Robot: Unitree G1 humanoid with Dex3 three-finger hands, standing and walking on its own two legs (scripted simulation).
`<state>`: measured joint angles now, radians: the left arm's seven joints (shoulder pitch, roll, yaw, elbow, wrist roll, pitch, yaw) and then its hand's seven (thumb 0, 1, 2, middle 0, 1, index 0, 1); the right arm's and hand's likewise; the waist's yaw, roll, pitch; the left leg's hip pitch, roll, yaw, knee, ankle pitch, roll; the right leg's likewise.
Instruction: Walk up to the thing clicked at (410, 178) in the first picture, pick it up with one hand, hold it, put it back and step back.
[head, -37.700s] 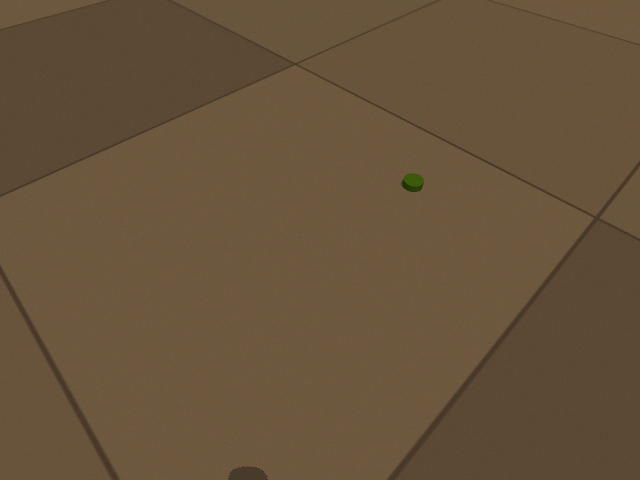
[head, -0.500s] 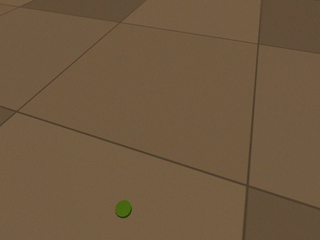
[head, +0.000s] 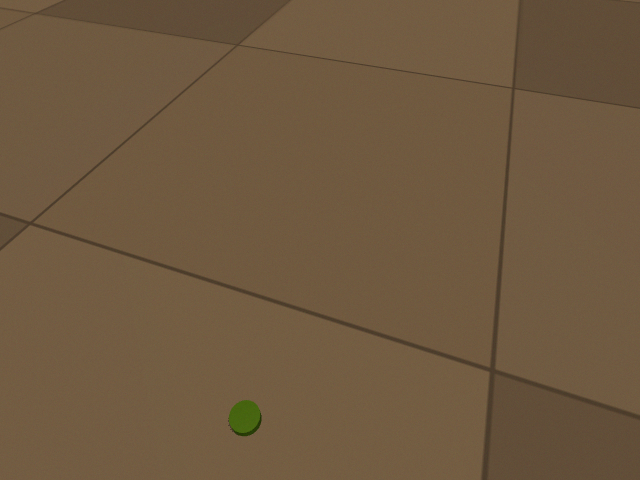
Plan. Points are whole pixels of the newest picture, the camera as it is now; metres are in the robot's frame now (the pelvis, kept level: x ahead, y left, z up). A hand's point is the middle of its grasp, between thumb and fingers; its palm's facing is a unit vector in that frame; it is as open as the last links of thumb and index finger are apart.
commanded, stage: stand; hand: left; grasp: from above
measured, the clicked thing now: (245, 417) +0.42 +0.23 -0.76
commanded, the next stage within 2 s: step back in 0.04 s
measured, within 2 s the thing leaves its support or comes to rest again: neither
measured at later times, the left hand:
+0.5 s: hand out of the picture +0.06 +0.29 -0.18, palm faces -0.04 -0.92 -0.39, open 7.4 cm
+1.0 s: hand out of the picture -0.04 +0.29 -0.16, palm faces -0.10 -0.91 -0.40, open 7.4 cm
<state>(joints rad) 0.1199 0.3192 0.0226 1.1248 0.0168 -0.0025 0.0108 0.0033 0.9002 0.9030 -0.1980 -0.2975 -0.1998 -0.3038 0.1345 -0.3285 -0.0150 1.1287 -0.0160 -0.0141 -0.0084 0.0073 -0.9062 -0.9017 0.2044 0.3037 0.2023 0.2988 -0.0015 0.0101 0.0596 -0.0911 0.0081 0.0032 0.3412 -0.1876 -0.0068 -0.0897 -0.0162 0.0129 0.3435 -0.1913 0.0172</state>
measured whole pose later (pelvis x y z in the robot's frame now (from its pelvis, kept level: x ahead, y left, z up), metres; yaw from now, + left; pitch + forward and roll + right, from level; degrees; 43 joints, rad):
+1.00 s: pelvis -0.16 +0.04 -0.02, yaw -4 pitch -3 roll -1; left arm 0.14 0.36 0.06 0.84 0.03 0.04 0.00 0.01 0.90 0.90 -0.20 -0.30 -0.20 -0.30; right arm 0.11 -0.38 -0.05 0.88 0.01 0.04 -0.02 0.01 -0.90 -0.90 0.21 0.30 0.21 0.30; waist -0.01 0.03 0.19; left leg -0.37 -0.03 -0.03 0.89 -0.48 0.02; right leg -0.26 0.06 0.05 0.64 -0.32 -0.03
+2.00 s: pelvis -0.48 +0.01 -0.03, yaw +0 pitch -2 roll +2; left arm 0.12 0.39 0.06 0.75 0.03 0.06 0.01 0.01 0.89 0.90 -0.20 -0.30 -0.20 -0.30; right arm 0.22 -0.39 -0.05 0.88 -0.02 0.02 -0.02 0.01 -0.90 -0.90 0.21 0.30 0.20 0.30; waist 0.00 -0.02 0.17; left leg -0.26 -0.05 -0.01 0.66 -0.36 0.01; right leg -0.40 -0.07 -0.03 0.74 -0.30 0.00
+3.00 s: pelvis -0.63 -0.04 -0.02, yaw +3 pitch -3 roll -1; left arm 0.20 0.36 0.06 0.98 0.04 -0.04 -0.01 0.00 0.90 0.90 -0.20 -0.30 -0.20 -0.30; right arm 0.22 -0.38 -0.05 1.00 -0.03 0.01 0.01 0.01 -0.90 -0.90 0.21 0.30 0.20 0.30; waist 0.01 0.04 0.06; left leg -0.33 -0.01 -0.09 0.89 -0.50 0.01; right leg -0.27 0.01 -0.05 0.63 -0.30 -0.04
